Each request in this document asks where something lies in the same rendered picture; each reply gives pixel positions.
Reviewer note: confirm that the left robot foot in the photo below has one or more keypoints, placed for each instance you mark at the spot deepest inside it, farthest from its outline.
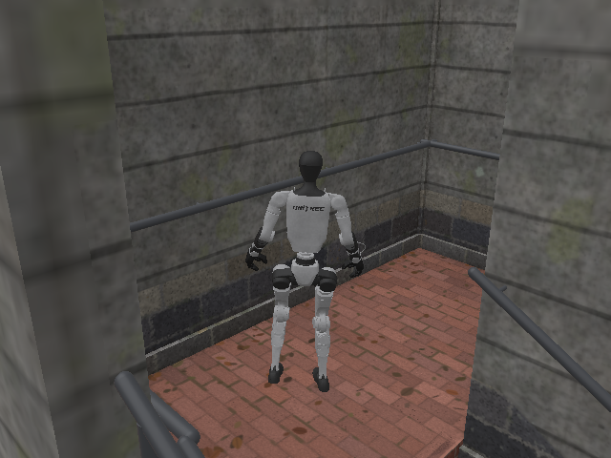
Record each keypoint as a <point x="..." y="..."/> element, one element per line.
<point x="274" y="376"/>

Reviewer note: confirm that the right robot hand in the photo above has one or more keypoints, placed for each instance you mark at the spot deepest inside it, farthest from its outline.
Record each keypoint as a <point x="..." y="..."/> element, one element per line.
<point x="359" y="267"/>

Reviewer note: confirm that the left robot hand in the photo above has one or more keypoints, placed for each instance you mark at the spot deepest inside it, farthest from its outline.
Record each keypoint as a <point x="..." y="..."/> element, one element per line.
<point x="249" y="260"/>

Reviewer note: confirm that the right robot forearm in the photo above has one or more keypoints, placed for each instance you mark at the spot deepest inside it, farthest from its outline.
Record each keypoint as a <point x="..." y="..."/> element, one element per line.
<point x="353" y="250"/>

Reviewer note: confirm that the robot right upper arm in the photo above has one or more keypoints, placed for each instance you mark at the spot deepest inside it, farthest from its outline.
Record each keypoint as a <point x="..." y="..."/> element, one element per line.
<point x="338" y="202"/>

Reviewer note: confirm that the left robot forearm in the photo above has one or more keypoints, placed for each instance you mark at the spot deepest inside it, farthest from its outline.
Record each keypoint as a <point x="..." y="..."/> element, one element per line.
<point x="257" y="246"/>

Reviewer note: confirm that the left robot thigh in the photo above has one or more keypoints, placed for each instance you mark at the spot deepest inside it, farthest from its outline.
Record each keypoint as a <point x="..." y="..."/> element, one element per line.
<point x="281" y="278"/>

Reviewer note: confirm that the robot left upper arm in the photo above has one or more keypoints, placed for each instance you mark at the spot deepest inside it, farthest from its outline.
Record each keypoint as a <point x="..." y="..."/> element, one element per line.
<point x="279" y="199"/>

